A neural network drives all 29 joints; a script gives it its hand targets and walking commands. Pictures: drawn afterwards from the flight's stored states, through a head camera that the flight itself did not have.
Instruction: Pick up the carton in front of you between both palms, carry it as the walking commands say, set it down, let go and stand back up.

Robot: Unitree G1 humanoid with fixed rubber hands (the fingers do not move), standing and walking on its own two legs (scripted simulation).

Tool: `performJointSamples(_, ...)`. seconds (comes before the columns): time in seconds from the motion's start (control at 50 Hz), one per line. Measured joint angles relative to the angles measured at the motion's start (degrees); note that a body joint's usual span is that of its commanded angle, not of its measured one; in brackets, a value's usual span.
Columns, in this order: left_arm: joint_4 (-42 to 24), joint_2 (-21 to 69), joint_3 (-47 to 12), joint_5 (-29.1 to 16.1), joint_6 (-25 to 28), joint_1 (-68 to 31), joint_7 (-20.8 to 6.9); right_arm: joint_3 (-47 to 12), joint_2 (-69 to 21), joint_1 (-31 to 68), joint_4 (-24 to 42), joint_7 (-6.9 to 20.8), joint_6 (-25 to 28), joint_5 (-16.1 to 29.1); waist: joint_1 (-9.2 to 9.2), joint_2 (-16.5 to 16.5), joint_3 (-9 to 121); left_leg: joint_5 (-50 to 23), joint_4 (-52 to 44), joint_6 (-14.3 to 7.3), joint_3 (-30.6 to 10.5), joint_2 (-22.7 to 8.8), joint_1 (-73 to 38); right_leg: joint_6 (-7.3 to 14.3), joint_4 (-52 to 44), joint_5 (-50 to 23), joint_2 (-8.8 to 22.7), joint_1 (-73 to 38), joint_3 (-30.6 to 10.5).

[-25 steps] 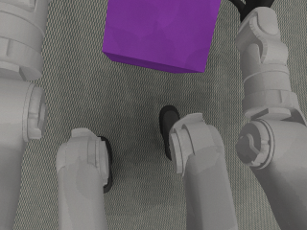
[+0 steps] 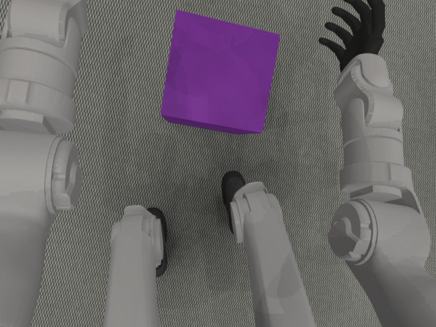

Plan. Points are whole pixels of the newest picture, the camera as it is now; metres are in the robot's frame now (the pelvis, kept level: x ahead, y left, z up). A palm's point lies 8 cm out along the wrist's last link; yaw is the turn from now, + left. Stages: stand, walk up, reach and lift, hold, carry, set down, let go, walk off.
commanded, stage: set down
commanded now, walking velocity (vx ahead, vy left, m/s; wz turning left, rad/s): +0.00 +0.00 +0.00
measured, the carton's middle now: (214, 86) +0.52 -0.10 -0.39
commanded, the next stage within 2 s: let go in 0.30 s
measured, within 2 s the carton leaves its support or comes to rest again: neither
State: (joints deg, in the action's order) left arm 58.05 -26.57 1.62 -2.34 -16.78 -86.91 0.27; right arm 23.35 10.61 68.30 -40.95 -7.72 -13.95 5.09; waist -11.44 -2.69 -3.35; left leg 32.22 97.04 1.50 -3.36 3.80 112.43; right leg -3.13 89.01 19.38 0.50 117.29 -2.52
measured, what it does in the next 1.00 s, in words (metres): rises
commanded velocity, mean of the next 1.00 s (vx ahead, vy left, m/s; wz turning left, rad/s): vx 0.00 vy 0.00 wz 0.00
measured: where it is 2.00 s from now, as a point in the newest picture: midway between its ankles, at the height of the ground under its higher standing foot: (197, 233)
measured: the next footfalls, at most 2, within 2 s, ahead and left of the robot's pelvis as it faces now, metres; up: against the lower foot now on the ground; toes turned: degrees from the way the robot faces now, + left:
none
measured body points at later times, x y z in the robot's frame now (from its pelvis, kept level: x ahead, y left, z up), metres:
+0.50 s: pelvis +0.03 +0.00 +0.14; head +0.33 -0.02 +0.47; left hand +0.60 +0.11 +0.04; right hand +0.48 -0.27 +0.03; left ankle +0.07 +0.12 -0.48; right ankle +0.14 -0.14 -0.48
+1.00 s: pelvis +0.09 -0.02 +0.23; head +0.24 -0.02 +0.65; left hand +0.42 +0.17 +0.13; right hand +0.31 -0.27 +0.15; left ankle +0.07 +0.12 -0.48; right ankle +0.14 -0.14 -0.48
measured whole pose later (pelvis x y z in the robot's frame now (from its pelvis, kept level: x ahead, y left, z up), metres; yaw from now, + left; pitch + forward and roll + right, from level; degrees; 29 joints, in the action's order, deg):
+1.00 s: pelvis +0.09 -0.02 +0.23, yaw +0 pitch +19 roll +0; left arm 33.6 -9.0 10.1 5.1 -2.9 -14.3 3.2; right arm 3.6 11.1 0.6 -23.2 5.9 -3.0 -0.1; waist -7.0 0.5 0.7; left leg 19.6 39.1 2.1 -4.5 0.2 39.0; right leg -0.3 36.6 11.1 0.0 44.8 -0.7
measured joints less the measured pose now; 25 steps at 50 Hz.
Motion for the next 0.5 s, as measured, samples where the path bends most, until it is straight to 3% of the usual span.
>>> performJointSamples(0.08,-2.44,0.43,0.36,0.24,-0.75,2.23,-0.78,0.17,-0.58,-2.44,2.77,0.2,-0.99,-0.27,0.13,-0.28,1.52,-1.26,-5.13,0.13,-0.22,-0.11,-3.49,0.26,-4.77,-0.79,0.22,-3.62,0.25)
performJointSamples(0.2,-0.48,0.75,3.84,2.71,0.39,5.09,-2.47,0.16,-2.46,-5.34,5.08,0.26,-1.38,-1.92,0.08,-0.72,3.93,-3.22,-12.81,-0.08,-0.23,-0.78,-9.72,0.51,-12.35,-2.53,-0.02,-9.98,0.36)
performJointSamples(0.34,2.15,2.28,6.6,5.3,1.48,6.24,-4.4,1.65,-3.86,-5.88,3.6,0.95,-0.92,-4.88,-0.08,-0.84,4.52,-6.69,-22.6,-0.43,0.22,-0.6,-17.46,0.34,-21.48,-5.18,0.58,-17.85,-0.1)
performJointSamples(0.42,0.72,4.27,9.26,7.52,2.2,8.81,-3.71,1.37,-4.61,-8.94,4.07,2.61,0.11,-6.76,0.5,-0.56,4.59,-8.38,-27.95,-0.51,0.38,-0.61,-22.17,0.41,-26.49,-6.55,0.82,-22.56,-0.26)
performJointSamples(0.5,-3.07,8.31,11.76,10.04,3.57,16.27,-0.82,0.48,-4.67,-15.67,4.76,5.66,2.05,-9.43,1.33,-0.1,5.31,-10.14,-33.88,-0.39,0.09,-0.42,-27.75,0.75,-31.68,-7.6,1.33,-28.1,0.03)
